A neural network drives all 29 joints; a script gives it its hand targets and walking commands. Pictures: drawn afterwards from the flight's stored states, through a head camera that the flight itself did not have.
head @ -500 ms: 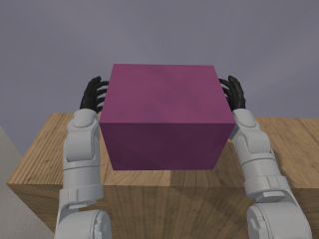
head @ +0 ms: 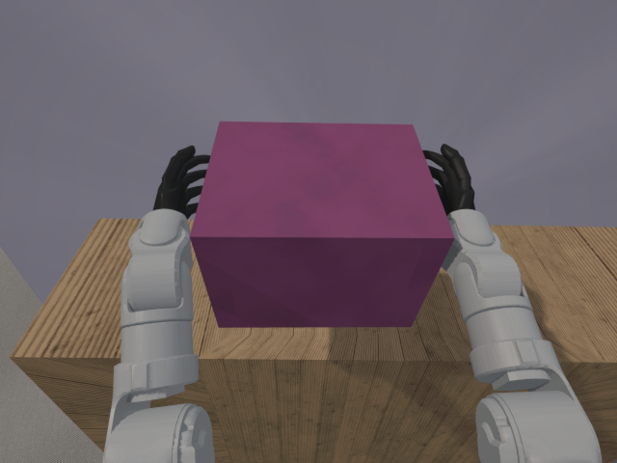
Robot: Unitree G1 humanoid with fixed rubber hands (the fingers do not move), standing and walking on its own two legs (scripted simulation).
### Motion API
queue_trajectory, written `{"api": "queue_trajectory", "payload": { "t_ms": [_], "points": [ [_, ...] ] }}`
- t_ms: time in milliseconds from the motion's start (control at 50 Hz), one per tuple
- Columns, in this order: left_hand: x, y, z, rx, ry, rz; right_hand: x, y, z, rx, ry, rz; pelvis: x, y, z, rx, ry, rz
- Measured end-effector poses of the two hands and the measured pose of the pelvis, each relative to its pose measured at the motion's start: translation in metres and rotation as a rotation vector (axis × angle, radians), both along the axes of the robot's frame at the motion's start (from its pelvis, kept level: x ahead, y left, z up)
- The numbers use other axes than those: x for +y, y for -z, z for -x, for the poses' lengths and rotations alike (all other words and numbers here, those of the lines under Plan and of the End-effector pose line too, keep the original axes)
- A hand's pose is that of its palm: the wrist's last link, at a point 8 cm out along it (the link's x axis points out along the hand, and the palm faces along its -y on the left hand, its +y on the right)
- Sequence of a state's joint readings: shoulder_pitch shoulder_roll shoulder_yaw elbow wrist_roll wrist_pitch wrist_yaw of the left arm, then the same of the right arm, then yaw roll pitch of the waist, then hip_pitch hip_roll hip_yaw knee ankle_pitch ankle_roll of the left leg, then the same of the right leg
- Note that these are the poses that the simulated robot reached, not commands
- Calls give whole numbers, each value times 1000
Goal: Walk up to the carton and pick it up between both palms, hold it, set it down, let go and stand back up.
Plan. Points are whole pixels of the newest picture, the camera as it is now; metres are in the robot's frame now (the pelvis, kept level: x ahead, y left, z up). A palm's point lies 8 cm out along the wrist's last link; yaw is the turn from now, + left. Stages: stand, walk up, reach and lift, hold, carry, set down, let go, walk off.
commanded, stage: set down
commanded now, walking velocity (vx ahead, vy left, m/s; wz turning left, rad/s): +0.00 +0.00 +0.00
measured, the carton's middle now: (316, 225) +0.37 +0.00 +0.15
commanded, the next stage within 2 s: none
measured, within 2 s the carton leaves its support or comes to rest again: neither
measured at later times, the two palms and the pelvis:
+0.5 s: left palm (189, 224) +0.38 +0.17 +0.15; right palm (443, 232) +0.37 -0.18 +0.14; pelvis +0.02 +0.00 +0.00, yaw +1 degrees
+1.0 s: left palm (200, 226) +0.40 +0.16 +0.13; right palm (443, 239) +0.38 -0.18 +0.12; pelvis +0.02 +0.00 +0.00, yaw +0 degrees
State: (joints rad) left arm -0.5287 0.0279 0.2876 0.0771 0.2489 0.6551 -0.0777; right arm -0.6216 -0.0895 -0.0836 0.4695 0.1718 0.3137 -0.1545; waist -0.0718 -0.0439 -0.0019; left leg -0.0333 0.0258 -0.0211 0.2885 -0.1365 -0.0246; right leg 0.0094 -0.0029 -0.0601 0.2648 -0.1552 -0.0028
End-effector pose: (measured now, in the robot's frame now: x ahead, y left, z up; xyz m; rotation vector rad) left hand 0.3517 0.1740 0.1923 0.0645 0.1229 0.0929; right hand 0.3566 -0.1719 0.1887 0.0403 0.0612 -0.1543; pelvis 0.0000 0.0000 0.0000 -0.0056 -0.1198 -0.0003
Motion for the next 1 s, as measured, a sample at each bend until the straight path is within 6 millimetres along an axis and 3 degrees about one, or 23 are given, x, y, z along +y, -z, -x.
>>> {"api": "queue_trajectory", "payload": {
  "t_ms": [180, 440, 1000],
  "points": [
    [-1, -5, -10, -79, 22, -23, -1, 4, -3, -79, 20, 35, 2, 0, -6, -9, 2, -3],
    [-2, 37, -21, -42, 28, -36, -2, 48, -11, -50, 24, 57, -1, 0, -17, 8, -18, 2],
    [-14, 63, -44, 18, 57, -29, -13, 72, -22, 8, 53, 75, 0, -1, -18, 54, -4, 0]
  ]
}}
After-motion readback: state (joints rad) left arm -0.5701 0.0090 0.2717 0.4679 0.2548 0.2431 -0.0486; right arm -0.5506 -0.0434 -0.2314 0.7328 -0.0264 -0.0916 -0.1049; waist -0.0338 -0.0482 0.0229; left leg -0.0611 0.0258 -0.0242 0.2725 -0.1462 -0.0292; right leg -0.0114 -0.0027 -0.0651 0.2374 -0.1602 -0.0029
